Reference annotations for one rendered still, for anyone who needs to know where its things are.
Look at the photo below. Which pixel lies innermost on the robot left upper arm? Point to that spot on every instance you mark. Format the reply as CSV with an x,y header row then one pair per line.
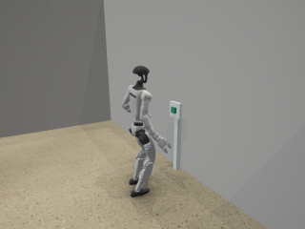
x,y
125,104

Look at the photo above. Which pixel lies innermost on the robot right upper arm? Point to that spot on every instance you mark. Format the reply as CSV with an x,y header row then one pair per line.
x,y
146,98

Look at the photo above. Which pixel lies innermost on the panel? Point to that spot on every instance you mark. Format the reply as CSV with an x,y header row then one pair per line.
x,y
177,133

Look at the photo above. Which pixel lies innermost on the robot right hand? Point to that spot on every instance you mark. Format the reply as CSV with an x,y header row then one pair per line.
x,y
161,142

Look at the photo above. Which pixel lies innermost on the robot right foot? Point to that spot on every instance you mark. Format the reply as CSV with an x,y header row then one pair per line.
x,y
142,191

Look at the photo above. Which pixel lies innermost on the button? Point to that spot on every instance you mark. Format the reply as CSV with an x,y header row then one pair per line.
x,y
173,110

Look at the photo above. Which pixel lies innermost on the left robot thigh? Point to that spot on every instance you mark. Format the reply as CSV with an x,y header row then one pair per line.
x,y
142,153

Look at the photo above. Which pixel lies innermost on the right robot forearm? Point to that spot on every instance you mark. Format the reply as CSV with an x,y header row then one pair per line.
x,y
149,128

